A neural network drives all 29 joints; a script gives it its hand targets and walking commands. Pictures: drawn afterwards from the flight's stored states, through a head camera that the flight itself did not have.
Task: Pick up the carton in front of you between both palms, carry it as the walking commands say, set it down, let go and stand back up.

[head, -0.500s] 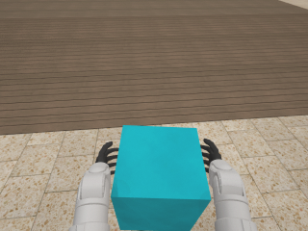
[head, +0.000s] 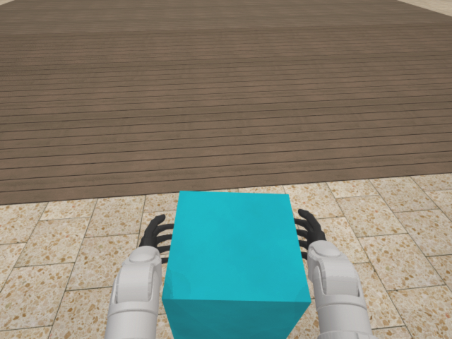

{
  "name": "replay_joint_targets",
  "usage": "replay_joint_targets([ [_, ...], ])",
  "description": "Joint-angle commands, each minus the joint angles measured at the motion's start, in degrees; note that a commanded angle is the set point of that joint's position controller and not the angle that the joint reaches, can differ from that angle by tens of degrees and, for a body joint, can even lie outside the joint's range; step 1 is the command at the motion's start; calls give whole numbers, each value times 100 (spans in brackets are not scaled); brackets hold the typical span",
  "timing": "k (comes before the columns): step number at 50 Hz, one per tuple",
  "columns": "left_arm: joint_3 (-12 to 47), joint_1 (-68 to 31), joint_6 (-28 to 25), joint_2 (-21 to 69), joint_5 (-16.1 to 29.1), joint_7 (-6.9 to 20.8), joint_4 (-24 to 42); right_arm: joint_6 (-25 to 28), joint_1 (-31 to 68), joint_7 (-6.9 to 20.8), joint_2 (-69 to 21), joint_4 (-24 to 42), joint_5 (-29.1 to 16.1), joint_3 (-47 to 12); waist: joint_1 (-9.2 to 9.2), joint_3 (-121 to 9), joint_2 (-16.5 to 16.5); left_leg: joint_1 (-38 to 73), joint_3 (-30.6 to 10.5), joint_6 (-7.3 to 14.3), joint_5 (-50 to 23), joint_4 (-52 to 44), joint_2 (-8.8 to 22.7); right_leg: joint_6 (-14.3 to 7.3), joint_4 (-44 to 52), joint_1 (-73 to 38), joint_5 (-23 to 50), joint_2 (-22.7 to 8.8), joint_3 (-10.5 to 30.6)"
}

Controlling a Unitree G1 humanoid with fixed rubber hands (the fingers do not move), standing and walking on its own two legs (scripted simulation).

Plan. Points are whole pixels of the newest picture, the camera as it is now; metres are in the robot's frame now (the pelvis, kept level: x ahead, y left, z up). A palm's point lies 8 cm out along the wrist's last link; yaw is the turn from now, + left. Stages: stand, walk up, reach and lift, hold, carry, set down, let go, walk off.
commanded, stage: carry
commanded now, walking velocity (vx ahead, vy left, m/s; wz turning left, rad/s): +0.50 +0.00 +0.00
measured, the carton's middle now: (231, 272) +0.28 +0.00 -0.03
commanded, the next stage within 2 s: none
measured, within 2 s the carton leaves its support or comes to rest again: neither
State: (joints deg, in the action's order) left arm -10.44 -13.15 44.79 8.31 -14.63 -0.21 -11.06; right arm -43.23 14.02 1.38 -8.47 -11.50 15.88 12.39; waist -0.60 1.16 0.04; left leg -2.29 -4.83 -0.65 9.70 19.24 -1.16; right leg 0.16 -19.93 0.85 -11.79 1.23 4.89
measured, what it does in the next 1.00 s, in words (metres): walks ahead: left foot, then right foot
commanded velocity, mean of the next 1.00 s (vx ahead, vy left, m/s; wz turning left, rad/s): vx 0.50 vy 0.00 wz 0.00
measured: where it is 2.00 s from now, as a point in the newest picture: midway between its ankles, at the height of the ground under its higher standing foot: (239, 206)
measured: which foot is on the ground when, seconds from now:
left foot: down 0.00-0.36, up 0.38-0.48, down 0.50-0.78, up 0.80-1.00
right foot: down 0.00-0.54, up 0.56-0.74, down 0.76-1.00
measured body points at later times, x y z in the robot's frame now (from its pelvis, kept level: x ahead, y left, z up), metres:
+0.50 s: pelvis +0.12 -0.03 -0.02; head +0.10 -0.02 +0.43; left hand +0.40 +0.11 +0.05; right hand +0.39 -0.19 +0.06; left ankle +0.11 +0.09 -0.74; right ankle +0.00 -0.13 -0.75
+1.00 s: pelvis +0.42 -0.08 +0.00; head +0.43 -0.09 +0.45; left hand +0.69 +0.08 +0.06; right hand +0.70 -0.23 +0.06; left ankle +0.44 +0.06 -0.69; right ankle +0.31 -0.13 -0.75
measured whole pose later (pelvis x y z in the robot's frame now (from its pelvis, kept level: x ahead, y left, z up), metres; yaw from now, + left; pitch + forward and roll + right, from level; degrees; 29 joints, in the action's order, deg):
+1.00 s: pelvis +0.42 -0.08 +0.00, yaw -2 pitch +6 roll +2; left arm -5.8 -7.0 67.9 7.5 -5.5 -5.9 19.9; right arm -67.4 9.7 -4.3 -7.7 18.4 6.1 6.4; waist 2.8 -5.1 2.0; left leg -34.0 6.9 -0.2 16.6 52.9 4.5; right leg -3.6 -17.1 5.6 -18.1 -0.6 -10.2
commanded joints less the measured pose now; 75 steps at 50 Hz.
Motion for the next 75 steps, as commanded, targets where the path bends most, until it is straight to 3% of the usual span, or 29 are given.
replay_joint_targets([
  [1,3323,-3116,-194,5302,1672,1261,740,29,2640,1190,-5260,376,-1650,-3320,77,-1343,-153,-300,115,104,1642,230,489,-179,60,1149,-1368,-561,199],
  [2,3526,-3315,-156,5373,1787,1250,1018,-29,2668,1172,-5329,539,-1796,-3493,47,-1167,-145,-528,-6,111,2887,197,457,-233,63,1529,-2840,-490,272],
  [4,3830,-3381,13,5390,2069,1223,1450,-195,2639,1092,-5385,888,-1966,-3801,56,-1076,-62,-822,-119,116,3149,136,531,-170,55,1832,-3007,-441,157],
  [12,4458,-2834,1265,4692,2706,956,2415,-1435,2222,717,-4607,2148,-2495,-4525,-57,-1747,-384,-638,-604,516,2512,129,1001,-197,-905,1825,-1500,-289,-351],
  [15,4298,-2409,1790,4482,2761,902,2442,-1958,2190,634,-4525,2519,-2666,-4671,136,-1213,779,-2430,289,261,2158,1334,496,-553,86,925,-2064,-1034,781],
  [16,4251,-2228,1917,4463,2735,889,2462,-2107,2253,664,-4615,2663,-2808,-4762,233,-1034,1517,-3503,942,43,1760,2218,162,-801,549,99,-1624,-1528,1656],
  [18,4256,-2150,2074,4629,2770,859,2725,-2320,2520,770,-4687,3016,-3173,-4867,264,-799,1409,-4295,1136,-35,1999,2023,268,-1153,225,-695,1169,-1868,1914],
  [20,4400,-2321,2157,4871,2914,806,3236,-2416,2466,829,-4798,3222,-3418,-4868,203,-1164,930,-3832,1309,0,1705,1464,145,-1095,-333,-836,2978,-1706,1450],
  [22,4490,-2352,2235,4936,3095,770,3686,-2456,2128,828,-4978,3348,-3515,-4784,12,-1945,524,-1075,1465,101,544,361,1,-583,-1261,525,3336,-1088,155],
  [23,4545,-2370,2282,4936,3174,777,3931,-2473,1762,806,-4984,3327,-3444,-4667,-102,-2577,-40,878,856,266,229,257,439,-253,-2131,1781,2391,-795,-502],
  [24,4649,-2477,2353,4939,3250,804,4129,-2490,1425,772,-4878,3205,-3272,-4528,-164,-2694,-1577,2083,-786,741,-367,-38,1658,50,-3344,3305,494,-321,-1220],
  [25,4730,-2695,2418,4869,3345,841,4177,-2510,1388,723,-4829,3120,-3147,-4442,-143,-2291,-1912,2479,-1646,1179,-1728,-227,2246,48,-3775,4326,-1593,-70,-1290],
  [27,4797,-2900,2496,4803,3556,912,4130,-2557,1658,599,-4788,3488,-2997,-4435,-158,-2018,-904,2170,-1748,1478,-2344,-73,2508,-136,-3472,4683,-2302,-272,-817],
  [30,4564,-2286,2534,4760,3391,937,3685,-2673,1912,567,-4950,3571,-3140,-4669,-129,-1888,-659,1553,-410,993,-1334,-228,2011,-103,-1971,4037,-1585,-496,-975],
  [34,4328,-1782,2465,4912,3084,849,3285,-2710,1974,767,-4803,3539,-3412,-4809,67,-2120,-642,58,1103,324,-1888,797,1294,-129,-197,968,394,188,-1946],
  [35,4285,-1774,2450,4910,2998,822,3237,-2716,2023,810,-4726,3529,-3429,-4826,148,-2354,-186,-882,1473,121,-1668,1644,1064,-245,-274,-325,383,-163,-1608],
  [36,4187,-1728,2434,4844,2898,792,3191,-2748,2258,854,-4704,3541,-3450,-4861,318,-2332,945,-2310,1677,-116,-642,2867,650,-629,83,-1198,-364,-1135,31],
  [37,4172,-1820,2437,4824,2871,790,3119,-2780,2304,883,-4726,3484,-3444,-4853,277,-2194,1964,-3633,1401,-161,1680,4059,114,-1267,587,-1686,467,-2199,1905],
  [39,4228,-2187,2420,5027,2898,797,3246,-2760,2383,947,-4794,3272,-3468,-4782,247,-1982,872,-4258,718,60,2064,5007,550,-1479,342,-1610,2018,-2372,1790],
  [41,4469,-2404,2355,5356,3042,846,3399,-2649,2106,964,-5034,3077,-3350,-4749,193,-1950,137,-4244,594,106,1472,4648,853,-1137,323,-1396,2326,-2262,1055],
  [49,4846,-2390,2231,5149,3551,1053,3997,-2306,1450,612,-5164,3378,-2862,-4670,251,-1420,665,-3661,1672,47,-112,1807,320,-655,604,-1101,3645,-1309,-827],
  [54,4539,-1760,2384,4751,3358,1061,3863,-2519,1349,563,-4844,3652,-2911,-4737,96,-1846,1137,-882,2472,285,-1285,623,-335,-293,-905,-362,5382,-1072,-1781],
  [56,4427,-1897,2461,4645,3252,1035,3844,-2585,1536,652,-4760,3645,-3016,-4763,-149,-2510,451,1528,1281,713,-484,683,555,-97,-3085,1448,3036,-720,-1697],
  [57,4438,-2047,2498,4680,3267,1038,3945,-2585,1677,685,-4652,3617,-3084,-4745,-133,-2915,-1122,2323,-1408,1447,-264,226,2247,41,-5044,2843,-147,-41,-1538],
  [58,4440,-2116,2518,4693,3259,1046,3859,-2587,1693,719,-4808,3456,-3171,-4728,-105,-2906,-1176,2220,-2243,1802,-652,-221,2586,-99,-6056,3559,-1475,101,-830],
  [60,4331,-2165,2434,4903,3199,1023,3798,-2571,1974,780,-5202,3659,-3383,-4877,-9,-2437,4,1362,-1295,1341,-284,-451,2394,-345,-5738,3640,-1064,-719,-278],
  [61,4409,-2186,2391,5017,3159,1008,3729,-2529,1985,808,-5270,3613,-3377,-4844,-45,-2167,70,713,-872,1079,-303,-606,2181,-307,-5095,3315,-718,-829,-386],
  [69,4771,-1916,2087,5482,2973,876,3549,-2343,1618,1023,-5235,3387,-3335,-4839,-43,-1696,-669,533,912,849,-1102,-1020,1652,-60,-2541,3342,354,-751,-1210],
  [75,4852,-2209,2285,5076,3167,800,3972,-2502,1629,918,-4681,3666,-3265,-4620,-56,-1138,-947,786,1427,672,-2000,-810,1395,-98,-1254,3285,959,-509,-1754],
])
